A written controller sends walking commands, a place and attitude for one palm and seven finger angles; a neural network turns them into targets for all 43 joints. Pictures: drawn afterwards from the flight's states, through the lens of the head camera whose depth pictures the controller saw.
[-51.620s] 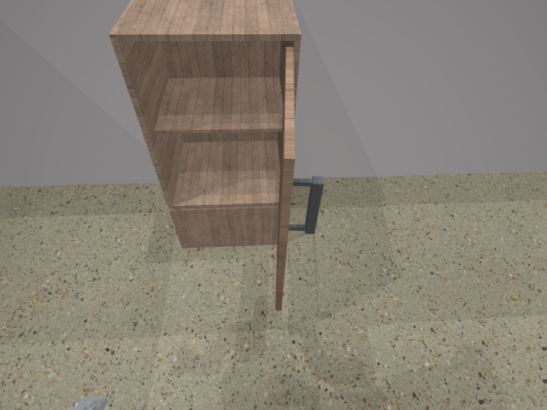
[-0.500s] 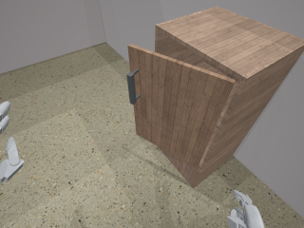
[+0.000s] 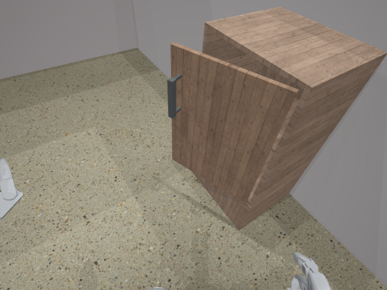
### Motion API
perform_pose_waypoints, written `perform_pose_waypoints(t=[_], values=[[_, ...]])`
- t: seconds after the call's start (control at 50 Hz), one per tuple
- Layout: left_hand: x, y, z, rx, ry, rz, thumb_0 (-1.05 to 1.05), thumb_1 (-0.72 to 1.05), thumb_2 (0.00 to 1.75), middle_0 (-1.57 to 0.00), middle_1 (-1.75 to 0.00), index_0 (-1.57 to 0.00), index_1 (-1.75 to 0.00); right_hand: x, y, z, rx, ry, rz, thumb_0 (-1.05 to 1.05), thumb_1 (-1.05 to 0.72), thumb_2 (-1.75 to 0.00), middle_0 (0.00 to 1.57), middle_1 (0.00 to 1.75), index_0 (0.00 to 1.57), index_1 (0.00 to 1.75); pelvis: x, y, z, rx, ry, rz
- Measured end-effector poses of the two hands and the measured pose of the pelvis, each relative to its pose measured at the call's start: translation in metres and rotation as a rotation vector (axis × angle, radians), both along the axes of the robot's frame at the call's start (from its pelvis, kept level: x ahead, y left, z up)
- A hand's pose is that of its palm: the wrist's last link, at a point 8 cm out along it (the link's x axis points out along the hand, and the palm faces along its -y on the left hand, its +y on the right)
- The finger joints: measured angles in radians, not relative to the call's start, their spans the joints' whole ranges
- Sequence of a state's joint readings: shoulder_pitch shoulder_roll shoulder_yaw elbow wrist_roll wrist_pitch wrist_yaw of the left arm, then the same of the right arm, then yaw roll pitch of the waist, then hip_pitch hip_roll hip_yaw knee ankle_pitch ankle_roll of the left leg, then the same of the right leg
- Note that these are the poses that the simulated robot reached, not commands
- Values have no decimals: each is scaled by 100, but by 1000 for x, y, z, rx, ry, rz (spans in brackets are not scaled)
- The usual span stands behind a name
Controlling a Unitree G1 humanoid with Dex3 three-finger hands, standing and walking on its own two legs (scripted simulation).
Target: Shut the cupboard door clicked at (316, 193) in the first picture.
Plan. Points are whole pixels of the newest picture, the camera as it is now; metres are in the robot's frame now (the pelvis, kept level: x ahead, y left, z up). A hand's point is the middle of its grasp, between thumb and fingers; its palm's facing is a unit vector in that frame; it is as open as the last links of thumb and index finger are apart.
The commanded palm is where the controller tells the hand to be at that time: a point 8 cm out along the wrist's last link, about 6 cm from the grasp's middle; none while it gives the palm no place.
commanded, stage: step back with the hand held close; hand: left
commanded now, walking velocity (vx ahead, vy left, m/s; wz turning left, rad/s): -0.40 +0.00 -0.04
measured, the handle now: (175, 96) +0.74 +0.09 -0.03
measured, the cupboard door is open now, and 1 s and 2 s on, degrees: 21 21 21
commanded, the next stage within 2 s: stop stepping back and stand still in 0.62 s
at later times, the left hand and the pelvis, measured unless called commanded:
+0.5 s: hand out of the picture +0.14 +0.29 +0.19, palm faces +0.49 -0.75 -0.44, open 7.5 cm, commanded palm +0.07 +0.32 +0.19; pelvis -0.05 +0.01 +0.00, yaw +3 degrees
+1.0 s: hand out of the picture +0.08 +0.30 +0.18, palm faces +0.48 -0.82 -0.32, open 7.5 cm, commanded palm +0.01 +0.32 +0.19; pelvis -0.14 +0.03 -0.01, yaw -3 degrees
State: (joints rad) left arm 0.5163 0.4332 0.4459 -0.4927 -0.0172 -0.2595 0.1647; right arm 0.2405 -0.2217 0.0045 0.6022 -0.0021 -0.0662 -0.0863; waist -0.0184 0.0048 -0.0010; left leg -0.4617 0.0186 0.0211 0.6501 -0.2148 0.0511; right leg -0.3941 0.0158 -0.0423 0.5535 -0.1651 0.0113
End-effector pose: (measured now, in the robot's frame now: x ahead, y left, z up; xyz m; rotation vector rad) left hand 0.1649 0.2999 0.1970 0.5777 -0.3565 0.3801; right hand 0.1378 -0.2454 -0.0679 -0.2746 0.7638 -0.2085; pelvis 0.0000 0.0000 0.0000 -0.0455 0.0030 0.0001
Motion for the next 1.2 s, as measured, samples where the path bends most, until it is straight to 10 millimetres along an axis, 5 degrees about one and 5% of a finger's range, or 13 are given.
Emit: perform_pose_waypoints(t=[0.3,0.54,0.66,0.8,0.9,0.96,1.02,1.08,1.2], values=[[-37,-4,0,-17,-50,17,1,88,90,-21,-30,-21,-30,-16,0,-7,10,12,36,2,-90,-90,21,30,21,30,-28,-2,-7,24,-8,34],[-80,33,12,-13,-57,42,2,88,90,-21,-30,-21,-30,-41,37,11,15,-17,60,2,-90,-90,21,30,21,30,-59,14,6,-62,37,34],[-91,11,2,-60,-64,-25,2,89,90,-21,-30,-20,-30,-51,44,11,35,-76,118,2,-90,-90,21,30,21,30,-96,6,1,-13,81,-54],[-109,-19,9,-30,-69,-206,2,88,90,-21,-30,-21,-30,-109,23,14,33,-93,-5,1,-90,-90,21,30,21,30,-133,4,-2,-36,13,-24],[-138,6,10,34,-25,-139,1,88,90,-22,-30,-21,-30,-162,0,7,-39,-27,-99,1,-90,-90,21,30,21,30,-129,14,-4,-17,-21,-59],[-137,31,1,-28,-81,-54,1,88,90,-22,-30,-21,-30,-188,-7,-5,-88,32,-142,1,-90,-90,21,30,21,30,-130,26,-11,-33,-38,-55],[-126,44,-9,-142,-101,7,1,88,90,-21,-30,-21,-30,-208,1,-7,-77,68,-153,2,-91,-90,20,30,20,30,-145,29,-7,-25,-50,-43],[-128,32,-7,-179,-44,-24,2,89,90,-21,-30,-20,-30,-219,19,2,-16,50,-126,2,-91,-90,20,30,20,30,-162,27,6,-18,-41,-41],[-172,-2,15,-2,53,-196,2,89,90,-21,-30,-20,-30,-227,41,5,66,21,-85,2,-90,-90,21,30,21,30,-181,29,12,40,-7,-84]])
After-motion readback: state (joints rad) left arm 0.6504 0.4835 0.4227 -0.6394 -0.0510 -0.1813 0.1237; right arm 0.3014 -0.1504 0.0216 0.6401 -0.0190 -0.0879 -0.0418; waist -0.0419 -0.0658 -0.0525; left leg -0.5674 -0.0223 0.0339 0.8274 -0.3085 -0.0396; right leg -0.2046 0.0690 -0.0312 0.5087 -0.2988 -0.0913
